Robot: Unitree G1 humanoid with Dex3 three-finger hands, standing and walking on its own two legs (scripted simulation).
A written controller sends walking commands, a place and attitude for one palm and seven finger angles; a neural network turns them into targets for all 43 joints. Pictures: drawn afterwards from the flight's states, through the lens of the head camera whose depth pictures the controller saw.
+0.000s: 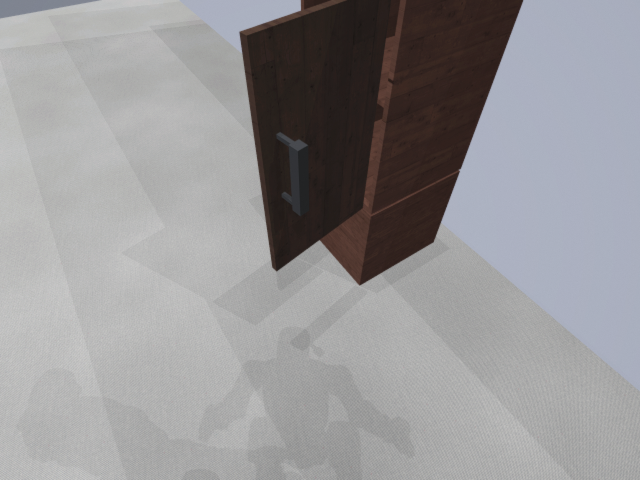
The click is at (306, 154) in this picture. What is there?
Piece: cupboard door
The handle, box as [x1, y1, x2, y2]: [276, 132, 308, 215]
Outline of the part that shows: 279,132 276,134 276,137 289,147 292,196 291,197 285,192 281,194 282,197 292,205 292,209 299,215 301,215 308,210 307,145 298,139 296,141 293,141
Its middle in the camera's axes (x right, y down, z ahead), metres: -0.06 -0.13 +0.77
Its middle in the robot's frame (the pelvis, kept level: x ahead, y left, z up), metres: +0.66 +0.10 -0.04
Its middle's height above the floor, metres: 0.75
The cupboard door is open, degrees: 100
